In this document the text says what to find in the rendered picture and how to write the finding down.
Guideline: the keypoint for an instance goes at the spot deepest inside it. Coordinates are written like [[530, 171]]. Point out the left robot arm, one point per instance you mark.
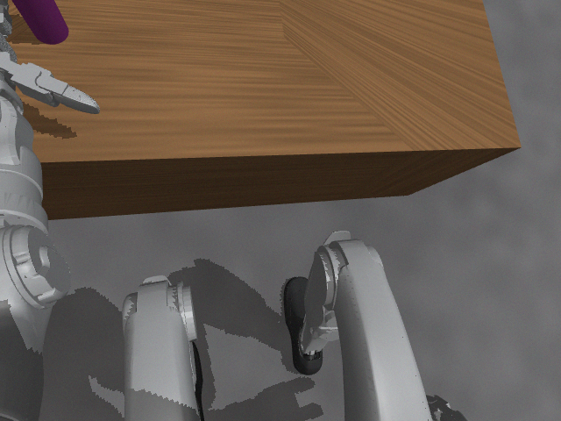
[[33, 275]]

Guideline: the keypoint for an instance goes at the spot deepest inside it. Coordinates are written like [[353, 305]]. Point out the can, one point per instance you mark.
[[44, 19]]

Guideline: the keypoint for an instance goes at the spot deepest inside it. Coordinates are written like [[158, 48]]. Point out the left robot hand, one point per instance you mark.
[[34, 81]]

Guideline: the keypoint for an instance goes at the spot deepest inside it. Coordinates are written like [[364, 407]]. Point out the right robot foot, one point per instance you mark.
[[294, 314]]

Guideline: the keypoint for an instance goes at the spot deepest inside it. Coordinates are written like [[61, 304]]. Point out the right robot hand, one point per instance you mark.
[[440, 410]]

